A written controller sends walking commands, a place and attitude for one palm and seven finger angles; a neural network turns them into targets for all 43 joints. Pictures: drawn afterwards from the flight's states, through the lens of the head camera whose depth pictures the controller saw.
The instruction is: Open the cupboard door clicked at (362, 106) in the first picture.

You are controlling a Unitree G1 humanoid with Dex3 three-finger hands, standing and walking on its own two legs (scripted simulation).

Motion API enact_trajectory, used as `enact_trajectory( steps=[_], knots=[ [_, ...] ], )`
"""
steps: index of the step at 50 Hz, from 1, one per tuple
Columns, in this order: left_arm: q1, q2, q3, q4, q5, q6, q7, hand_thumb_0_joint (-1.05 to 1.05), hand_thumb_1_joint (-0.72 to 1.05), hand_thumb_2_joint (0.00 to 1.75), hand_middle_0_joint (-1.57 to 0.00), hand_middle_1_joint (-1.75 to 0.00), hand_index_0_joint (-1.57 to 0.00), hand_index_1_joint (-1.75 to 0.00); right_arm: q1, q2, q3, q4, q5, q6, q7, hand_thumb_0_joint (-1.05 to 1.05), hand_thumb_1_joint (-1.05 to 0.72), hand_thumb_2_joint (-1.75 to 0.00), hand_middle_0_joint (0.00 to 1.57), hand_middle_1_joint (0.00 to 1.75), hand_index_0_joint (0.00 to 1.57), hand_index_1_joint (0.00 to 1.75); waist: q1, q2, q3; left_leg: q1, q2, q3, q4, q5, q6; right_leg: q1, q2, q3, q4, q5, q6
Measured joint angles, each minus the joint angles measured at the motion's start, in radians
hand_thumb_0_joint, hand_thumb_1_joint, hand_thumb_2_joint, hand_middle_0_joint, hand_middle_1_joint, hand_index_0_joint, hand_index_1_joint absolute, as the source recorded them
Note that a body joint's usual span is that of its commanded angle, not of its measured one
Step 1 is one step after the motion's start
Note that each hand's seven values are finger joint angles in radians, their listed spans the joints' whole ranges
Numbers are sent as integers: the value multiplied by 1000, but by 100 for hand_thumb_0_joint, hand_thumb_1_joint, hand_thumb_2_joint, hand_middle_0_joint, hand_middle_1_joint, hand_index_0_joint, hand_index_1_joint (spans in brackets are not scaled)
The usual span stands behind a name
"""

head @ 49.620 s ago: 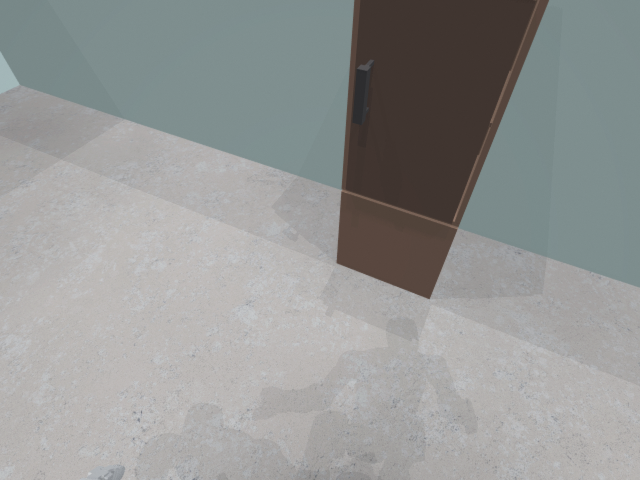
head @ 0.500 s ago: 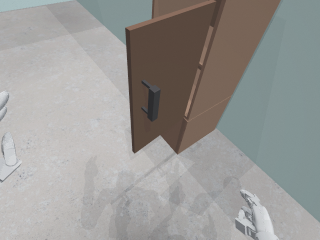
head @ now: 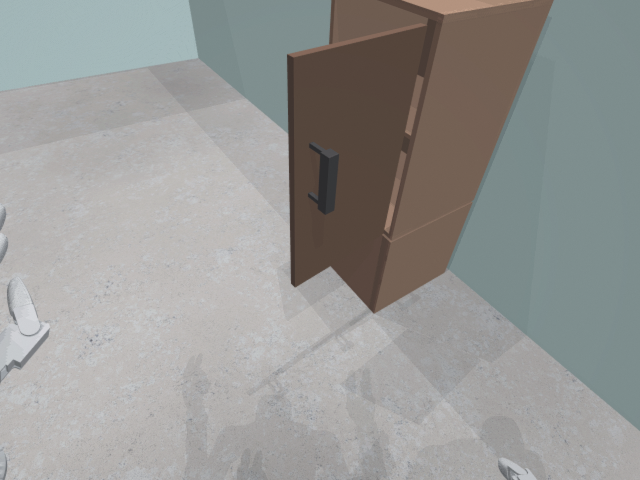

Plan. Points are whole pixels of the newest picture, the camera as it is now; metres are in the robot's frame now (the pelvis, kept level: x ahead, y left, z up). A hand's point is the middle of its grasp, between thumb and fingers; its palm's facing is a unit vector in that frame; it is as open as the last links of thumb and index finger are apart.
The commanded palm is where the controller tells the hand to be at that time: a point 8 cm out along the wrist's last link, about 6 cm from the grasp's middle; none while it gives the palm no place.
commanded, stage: stop stepping back and stand still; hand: left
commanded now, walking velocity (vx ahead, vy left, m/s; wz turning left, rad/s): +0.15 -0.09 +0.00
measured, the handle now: (320, 177) +0.68 +0.04 +0.02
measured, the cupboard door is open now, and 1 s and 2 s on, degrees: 96 96 96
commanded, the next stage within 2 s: let the arm hang, fingers relaxed in 0.34 s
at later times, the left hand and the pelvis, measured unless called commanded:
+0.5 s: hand (77, 375) +0.19 +0.25 +0.12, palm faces +0.35 -0.80 -0.48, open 7.4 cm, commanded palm none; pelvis -0.02 -0.01 +0.00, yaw +1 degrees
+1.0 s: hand out of the picture -0.07 +0.20 -0.16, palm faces +0.07 -0.97 -0.24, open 7.2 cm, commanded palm none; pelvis -0.02 +0.01 +0.01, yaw +2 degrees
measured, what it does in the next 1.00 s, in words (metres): steps on the spot: left foot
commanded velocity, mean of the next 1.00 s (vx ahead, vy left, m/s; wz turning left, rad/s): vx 0.04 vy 0.00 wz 0.00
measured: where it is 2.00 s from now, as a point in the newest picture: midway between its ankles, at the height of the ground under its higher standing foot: outside the picture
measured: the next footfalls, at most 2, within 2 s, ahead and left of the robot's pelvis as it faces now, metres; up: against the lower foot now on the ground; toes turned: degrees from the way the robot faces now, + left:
left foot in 0.46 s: +0.04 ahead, +0.12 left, +0.00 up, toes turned +3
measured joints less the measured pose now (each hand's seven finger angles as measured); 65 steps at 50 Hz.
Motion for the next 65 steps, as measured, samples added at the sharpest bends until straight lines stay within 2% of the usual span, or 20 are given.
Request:
enact_trajectory(
  steps=[4, 7, 8, 11, 13, 15, 17, 20, 22, 23, 24, 26, 29, 31, 34, 36, 38, 43, 52, 65],
  knots=[
    [37, 28, 30, -7, 2, 4, -4, 1, 89, 90, -21, -30, -20, -30, -22, 40, 9, -17, -7, -31, 18, 1, -90, -90, 20, 30, 20, 30, -34, -11, 36, 15, 0, 14, -13, 27, -11, -63, 20, 2, 143, -87, 9],
    [80, 49, 30, -51, 4, -2, -9, 2, 89, 90, -21, -30, -20, -30, -19, 58, 26, -37, -7, -44, 35, 1, -90, -90, 20, 30, 20, 30, -37, -4, 49, 16, 15, 17, -10, 33, -22, -33, 33, -40, 43, -51, 9],
    [92, 56, 29, -63, 7, -8, -11, 2, 89, 90, -21, -30, -20, -30, -17, 59, 29, -46, -8, -42, 37, 1, -90, -90, 20, 30, 20, 30, -35, 1, 51, 6, 20, 18, 10, 23, -24, -18, 38, -48, -4, -24, -4],
    [88, 58, 9, -65, 14, -26, -23, 1, 89, 90, -21, -30, -21, -30, -27, 50, 20, -39, -8, -16, 42, 1, -90, -90, 20, 30, 20, 30, -22, 31, 57, -79, 21, -9, 216, -112, -7, -27, 55, -64, -11, 78, -77],
    [76, 43, 1, -42, 12, -43, -30, 1, 89, 90, -21, -30, -21, -30, -34, 39, 12, -17, -9, 0, 45, 1, -90, -90, 20, 30, 20, 30, -10, 34, 53, -146, 4, -16, 394, -107, -8, -19, 53, -62, -30, 87, -92],
    [73, 28, 4, -13, 10, -55, -33, 1, 89, 90, -21, -30, -21, -30, -34, 27, 7, -8, -8, 10, 42, 1, -90, -90, 20, 30, 20, 30, -5, 33, 45, -176, 3, -4, 451, -72, -11, -4, 50, -58, -68, 104, -89],
    [68, 20, 7, 12, 10, -58, -32, 1, 89, 90, -21, -30, -21, -30, -29, 19, 3, -9, -6, 12, 36, 1, -90, -90, 20, 30, 20, 30, -2, 25, 40, -164, 9, 17, 386, -54, -5, 8, 42, -55, -101, 121, -84],
    [62, 9, 3, 19, 8, -51, -23, 1, 89, 90, -21, -30, -21, -30, -24, 4, -1, -21, -8, 1, 26, 1, -90, -90, 20, 30, 20, 30, 3, 13, 43, -87, 16, 43, 175, -37, 9, 19, 34, -56, -123, 130, -80],
    [63, -1, -5, 0, 6, -47, -17, 1, 89, 90, -21, -30, -21, -30, -22, -14, -7, -37, -10, -11, 21, 1, -90, -90, 20, 30, 20, 30, 5, 25, 50, -15, 21, 38, 20, -18, 19, 19, 42, -64, -113, 123, -74],
    [43, 0, -25, 30, 21, -53, -32, 1, 89, 90, -21, -30, -21, -30, -22, -34, -18, -34, -13, -27, 42, 1, -90, -90, 20, 30, 20, 30, 3, 47, 41, -11, 27, 13, -13, 55, 28, -5, 47, -78, -84, 109, -66],
    [-1, 1, -60, 106, 32, -36, -60, 1, 89, 90, -21, -30, -21, -30, -34, -52, -29, -18, -15, -20, 64, 1, -90, -90, 20, 30, 20, 30, 2, 58, 37, -35, 20, 1, 4, 87, 15, -37, 36, -88, -36, 87, -56],
    [-96, -24, -146, 329, 44, 53, -108, 0, 89, 90, -20, -30, -20, -30, -70, -75, -34, 25, -23, 35, 88, 1, -90, -90, 20, 30, 20, 30, 10, 66, 31, -70, -2, 2, 58, 44, -8, -82, 15, -74, 41, 41, -38],
    [-193, -102, -256, 716, 54, 173, -148, 0, 90, 90, -20, -30, -19, -29, -112, -72, -20, 83, -32, 94, 97, 1, -91, -90, 19, 30, 20, 30, 1, 84, 33, -80, -16, -3, 83, 7, -14, -89, 7, -70, 63, 35, -54],
    [-212, -147, -321, 930, 56, 209, -164, 0, 91, 90, -20, -29, -19, -29, -125, -43, -8, 111, -31, 118, 101, 1, -91, -90, 19, 30, 20, 30, -9, 74, 51, -65, -16, -7, 80, 1, -12, -70, 9, -71, 50, 39, -60],
    [-204, -213, -396, 1169, 50, 224, -175, 1, 91, 90, -20, -29, -19, -29, -123, 11, 6, 159, -28, 138, 104, 1, -91, -90, 19, 30, 20, 30, -21, 40, 91, -32, -7, -15, 57, 21, -17, -33, 19, -77, 18, 53, -62],
    [-203, -232, -369, 1265, 26, 213, -146, -2, 97, 90, -20, -30, -20, -29, -106, 49, 16, 204, -26, 142, 102, 1, -91, -90, 19, 30, 20, 30, -14, 11, 111, -11, -5, -20, 25, 34, -23, -7, 23, -82, -21, 71, -59],
    [-206, -214, -362, 1329, 28, 206, -144, -4, 102, 90, -21, -30, -20, -30, -86, 70, 12, 251, -24, 146, 89, 0, -93, -90, 20, 30, 20, 30, 3, 3, 120, 4, 0, -27, -13, 53, -23, 17, 31, -89, -78, 102, -57],
    [-175, -188, -376, 1453, 32, 194, -155, -3, 100, 90, -21, -30, -20, -30, -57, 50, 0, 338, -24, 157, 85, 0, -95, -90, 20, 30, 20, 30, 17, 21, 126, 29, -1, -23, -92, 96, -13, 53, 37, -86, -184, 162, -49],
    [-149, -180, -385, 1576, 29, 188, -153, 0, 93, 90, -20, -30, -20, -29, -11, 53, 4, 426, -19, 148, 82, 0, -92, -90, 20, 30, 20, 30, 14, 44, 126, 66, -18, -3, -151, 121, 4, 77, 22, -67, -225, 184, -32],
    [-205, -227, -390, 1563, 30, 177, -147, 0, 91, 90, -20, -30, -20, -29, -3, 106, 9, 445, -21, 139, 84, 0, -91, -90, 20, 30, 20, 30, -2, 45, 101, 72, -32, 16, -154, 118, 16, 65, 7, -48, -200, 173, -20]
  ],
)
